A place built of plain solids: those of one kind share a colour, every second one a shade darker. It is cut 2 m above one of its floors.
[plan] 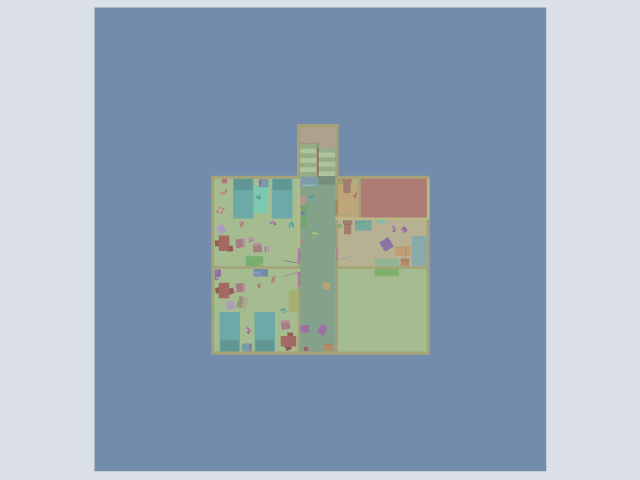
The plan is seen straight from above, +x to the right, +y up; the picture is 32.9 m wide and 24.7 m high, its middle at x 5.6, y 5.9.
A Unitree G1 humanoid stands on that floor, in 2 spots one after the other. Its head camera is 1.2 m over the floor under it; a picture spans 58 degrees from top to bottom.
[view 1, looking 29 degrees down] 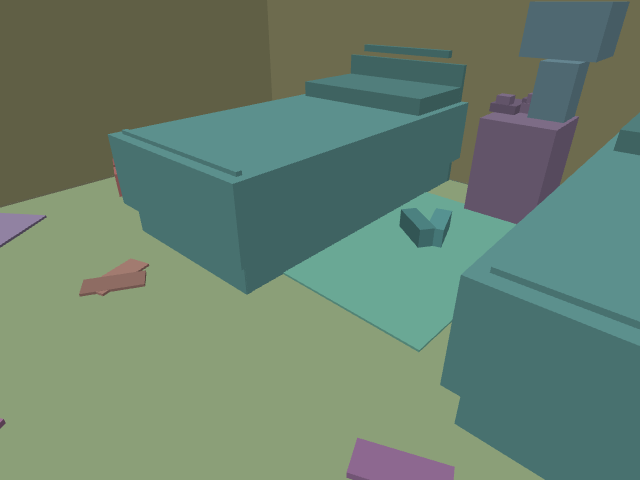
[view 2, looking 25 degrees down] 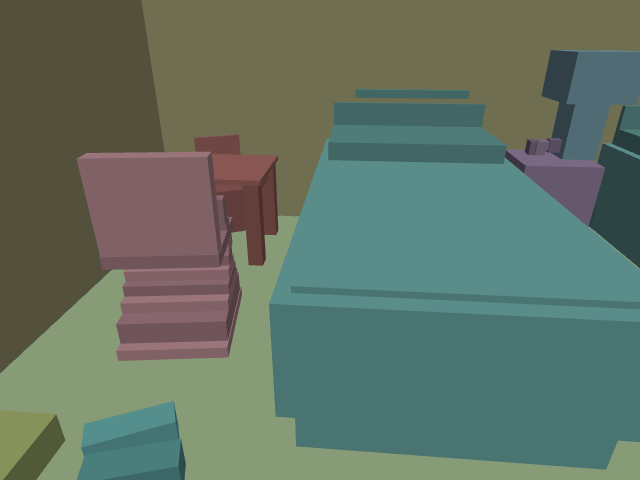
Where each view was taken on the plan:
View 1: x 3.48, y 6.08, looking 132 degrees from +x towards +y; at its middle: child_bed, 2.30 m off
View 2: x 3.08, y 3.12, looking -85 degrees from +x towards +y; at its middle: child_bed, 1.47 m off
